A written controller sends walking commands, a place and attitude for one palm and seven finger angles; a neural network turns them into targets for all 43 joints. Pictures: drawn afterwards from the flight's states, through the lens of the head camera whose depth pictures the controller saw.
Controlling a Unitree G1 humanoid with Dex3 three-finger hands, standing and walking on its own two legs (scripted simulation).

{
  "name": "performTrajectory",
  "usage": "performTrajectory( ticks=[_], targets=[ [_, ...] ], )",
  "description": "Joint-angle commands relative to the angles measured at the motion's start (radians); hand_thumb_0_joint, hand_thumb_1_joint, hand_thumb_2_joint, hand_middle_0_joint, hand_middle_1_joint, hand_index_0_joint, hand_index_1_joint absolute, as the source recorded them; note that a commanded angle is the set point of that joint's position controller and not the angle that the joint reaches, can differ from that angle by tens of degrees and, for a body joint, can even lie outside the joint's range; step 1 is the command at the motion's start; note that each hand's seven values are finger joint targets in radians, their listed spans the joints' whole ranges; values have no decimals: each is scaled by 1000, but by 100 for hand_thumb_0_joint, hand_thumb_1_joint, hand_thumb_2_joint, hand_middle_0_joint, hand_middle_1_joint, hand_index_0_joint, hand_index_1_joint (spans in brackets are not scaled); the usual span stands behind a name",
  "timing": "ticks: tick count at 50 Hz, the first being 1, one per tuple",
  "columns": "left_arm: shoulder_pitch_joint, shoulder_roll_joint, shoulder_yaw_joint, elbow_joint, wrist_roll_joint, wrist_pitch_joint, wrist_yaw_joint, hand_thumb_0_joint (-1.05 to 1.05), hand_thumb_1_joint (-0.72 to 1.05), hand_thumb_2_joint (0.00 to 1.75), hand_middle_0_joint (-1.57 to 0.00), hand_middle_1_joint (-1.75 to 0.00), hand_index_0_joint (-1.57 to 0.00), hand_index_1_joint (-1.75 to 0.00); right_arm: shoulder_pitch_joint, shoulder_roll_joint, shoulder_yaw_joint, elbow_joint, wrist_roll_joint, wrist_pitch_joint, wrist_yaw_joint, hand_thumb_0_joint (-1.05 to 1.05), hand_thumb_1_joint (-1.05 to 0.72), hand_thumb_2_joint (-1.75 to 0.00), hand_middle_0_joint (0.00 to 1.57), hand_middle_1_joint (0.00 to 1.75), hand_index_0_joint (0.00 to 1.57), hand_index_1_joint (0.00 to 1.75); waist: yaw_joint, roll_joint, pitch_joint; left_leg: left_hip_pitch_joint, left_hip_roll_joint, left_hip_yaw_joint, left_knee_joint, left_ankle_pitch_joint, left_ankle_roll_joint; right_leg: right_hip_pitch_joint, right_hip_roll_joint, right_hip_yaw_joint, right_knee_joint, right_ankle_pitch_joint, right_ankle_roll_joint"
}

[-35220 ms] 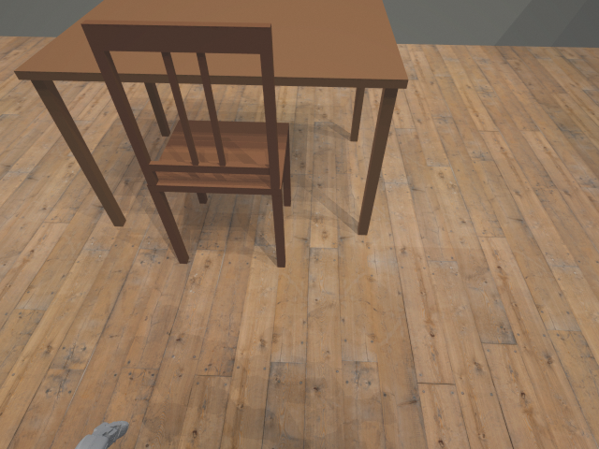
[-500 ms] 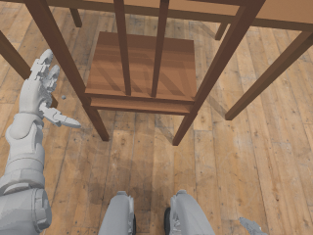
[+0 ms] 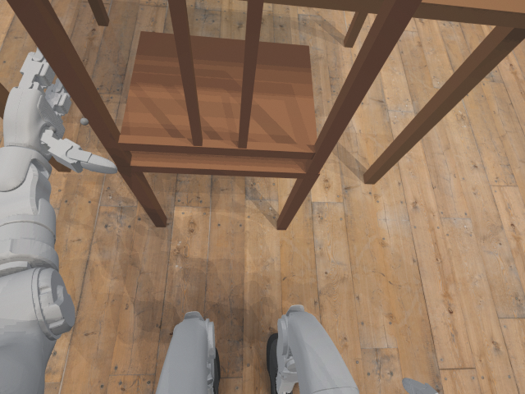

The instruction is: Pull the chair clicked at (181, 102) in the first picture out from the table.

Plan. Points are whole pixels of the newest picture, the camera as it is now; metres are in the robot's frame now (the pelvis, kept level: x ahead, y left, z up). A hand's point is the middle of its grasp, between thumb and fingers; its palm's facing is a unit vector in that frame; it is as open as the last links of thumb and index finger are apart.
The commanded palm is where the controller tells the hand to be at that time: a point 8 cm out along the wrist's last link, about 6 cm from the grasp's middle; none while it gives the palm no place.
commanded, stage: push the fingers through the gap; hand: left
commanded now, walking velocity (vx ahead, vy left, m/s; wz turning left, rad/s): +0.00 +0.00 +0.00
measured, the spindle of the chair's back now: (188, 77) +0.55 +0.09 +0.07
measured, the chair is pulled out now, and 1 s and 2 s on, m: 0.00 0.00 0.02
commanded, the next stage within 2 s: hook a spindle and tug to test in 0.50 s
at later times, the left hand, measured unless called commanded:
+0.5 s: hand (87, 110) +0.51 +0.23 +0.04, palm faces -0.04 -1.00 -0.06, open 16.9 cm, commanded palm +0.50 +0.26 +0.04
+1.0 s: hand (85, 106) +0.51 +0.23 +0.04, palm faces -0.01 -1.00 -0.05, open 15.1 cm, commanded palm +0.50 +0.25 +0.04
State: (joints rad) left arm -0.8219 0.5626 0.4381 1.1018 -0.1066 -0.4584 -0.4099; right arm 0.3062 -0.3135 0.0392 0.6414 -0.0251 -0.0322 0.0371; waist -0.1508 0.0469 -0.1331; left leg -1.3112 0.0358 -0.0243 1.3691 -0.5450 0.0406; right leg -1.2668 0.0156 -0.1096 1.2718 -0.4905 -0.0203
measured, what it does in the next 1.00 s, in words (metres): stands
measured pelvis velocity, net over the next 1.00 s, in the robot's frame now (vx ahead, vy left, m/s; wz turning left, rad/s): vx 0.01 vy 0.01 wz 0.00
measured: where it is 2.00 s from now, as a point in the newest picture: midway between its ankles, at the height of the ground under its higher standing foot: (244, 391)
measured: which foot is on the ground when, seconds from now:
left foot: down 0.00-1.00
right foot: down 0.00-1.00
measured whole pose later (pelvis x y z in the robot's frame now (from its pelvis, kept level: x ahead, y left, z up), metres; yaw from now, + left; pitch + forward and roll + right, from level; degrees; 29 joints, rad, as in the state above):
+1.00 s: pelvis +0.01 +0.01 +0.01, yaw +0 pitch +29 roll -6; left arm -0.85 0.56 0.41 1.11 -0.10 -0.45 -0.35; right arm 0.30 -0.29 0.04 0.63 -0.03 0.04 0.05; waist -0.16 0.05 -0.13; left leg -1.29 0.03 -0.03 1.34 -0.55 0.04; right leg -1.24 0.02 -0.11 1.23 -0.49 -0.01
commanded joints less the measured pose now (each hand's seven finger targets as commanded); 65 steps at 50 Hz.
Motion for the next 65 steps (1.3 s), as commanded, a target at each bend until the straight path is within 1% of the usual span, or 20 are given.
performTrajectory(
  ticks=[1,4,6,10,16,18,20,21,23,25,26,30,34,38,40,45,48,55,56,65],
  targets=[
    [-457,268,25,-213,-9,-66,15,0,-50,30,-6,-8,-6,-8,167,-199,-69,-42,-3,-14,-10,0,-90,-90,20,30,20,30,-36,139,-537,453,-23,-95,-160,325,-2,170,33,67,-157,139,-17],
    [-488,307,50,-199,-2,-69,26,0,-50,30,-6,-8,-6,-8,178,-201,-65,-36,-6,-9,-11,0,-90,-90,20,30,20,30,-38,154,-557,439,-23,-95,-150,329,-1,171,36,66,-146,139,-18],
    [-492,273,19,-176,10,-63,29,0,-50,30,-6,-8,-6,-8,180,-198,-63,-33,-8,-4,-8,0,-90,-90,20,30,20,30,-44,175,-543,461,-21,-103,-154,339,-6,142,34,59,-145,137,-20],
    [-394,288,48,-166,12,-47,28,0,-50,30,-6,-8,-6,-8,187,-201,-65,-49,-8,16,1,0,-90,-90,20,30,20,30,-16,181,-588,508,-17,-111,-164,413,-16,158,35,49,-140,174,-22],
    [-405,267,35,-195,9,-37,38,0,-50,30,-6,-8,-6,-8,185,-192,-64,-55,-4,36,5,0,-90,-90,20,30,20,30,-28,154,-547,489,-13,-106,-175,389,-11,168,38,51,-157,172,-16],
    [-420,298,61,-250,1,-53,46,0,-50,30,-6,-8,-6,-8,186,-192,-66,-57,-6,37,4,0,-90,-90,20,30,20,30,-24,164,-587,510,-15,-104,-173,416,-11,196,40,55,-160,196,-16],
    [-406,281,49,-284,-1,-69,49,0,-50,30,-6,-8,-6,-8,188,-189,-68,-61,-7,38,5,0,-90,-90,20,30,20,30,-18,184,-608,568,-13,-115,-182,469,-22,191,39,48,-160,215,-18],
    [-392,239,19,-279,0,-69,50,0,-50,30,-6,-8,-6,-8,184,-184,-70,-58,-7,38,8,0,-90,-90,20,30,20,30,-24,199,-595,586,-11,-116,-185,475,-25,170,40,45,-164,211,-18],
    [-384,231,19,-211,0,-57,54,0,-50,30,-6,-8,-6,-8,184,-185,-67,-47,-5,42,7,0,-90,-90,20,30,20,30,-37,147,-528,524,-12,-109,-185,419,-18,169,40,46,-171,190,-15],
    [-400,221,13,-195,3,-56,56,0,-50,30,-6,-8,-6,-8,185,-185,-67,-45,-5,44,4,0,-90,-90,20,30,20,30,-42,150,-506,515,-13,-109,-190,397,-14,158,39,45,-172,173,-15],
    [-404,244,28,-208,6,-59,58,0,-50,30,-6,-8,-6,-8,186,-187,-68,-45,-6,44,3,0,-90,-90,20,30,20,30,-35,156,-530,522,-14,-106,-188,407,-15,170,36,47,-170,182,-16],
    [-395,212,5,-203,9,-71,61,0,-50,30,-6,-8,-6,-8,184,-184,-71,-48,-9,46,4,0,-90,-90,20,30,20,30,-34,179,-528,580,-11,-119,-194,452,-29,136,36,38,-170,185,-20],
    [-418,185,-27,-191,9,-75,60,0,-50,30,-13,-30,-13,-30,180,-180,-69,-49,-7,51,5,0,-90,-90,20,30,20,30,-49,168,-517,565,-12,-115,-186,444,-24,132,37,40,-167,190,-19],
    [-407,217,-2,-180,6,-70,54,0,-50,30,-20,-52,-20,-52,174,-181,-67,-55,-6,56,3,0,-90,-90,20,30,20,30,-44,134,-535,510,-20,-95,-178,425,-12,202,36,53,-172,214,-16],
    [-421,212,-11,-205,7,-76,48,0,-50,30,-24,-63,-24,-63,173,-182,-70,-54,-6,55,3,0,-90,-90,20,30,20,30,-43,176,-556,556,-17,-103,-177,460,-17,180,34,50,-167,222,-18],
    [-411,191,-30,-216,-1,-65,38,0,-50,30,-32,-90,-32,-90,167,-180,-69,-55,-4,59,5,0,-90,-90,20,30,20,30,-43,185,-554,571,-15,-104,-179,468,-19,174,34,48,-175,223,-17],
    [-399,191,-31,-205,-1,-58,38,0,-33,37,-38,-107,-38,-107,168,-178,-69,-54,-3,60,4,0,-90,-90,20,30,20,30,-45,154,-544,546,-17,-96,-183,447,-12,203,36,52,-182,226,-17],
    [-388,158,-67,-262,3,-69,37,0,6,54,-50,-145,-50,-145,171,-176,-75,-51,-5,62,10,0,-90,-90,20,30,20,30,-37,216,-577,641,-10,-113,-191,545,-28,171,34,43,-180,248,-20],
    [-361,132,-80,-253,5,-64,36,0,12,56,-50,-145,-50,-145,172,-172,-77,-52,-6,64,14,0,-90,-90,20,30,20,30,-35,210,-580,650,-10,-112,-192,553,-29,171,35,42,-185,249,-19],
    [-380,131,-74,-216,8,-58,54,0,62,78,-50,-145,-50,-145,181,-173,-79,-38,-5,73,10,0,-90,-90,20,30,20,30,-52,175,-518,623,-8,-112,-198,542,-26,155,34,37,-189,245,-18]
  ],
)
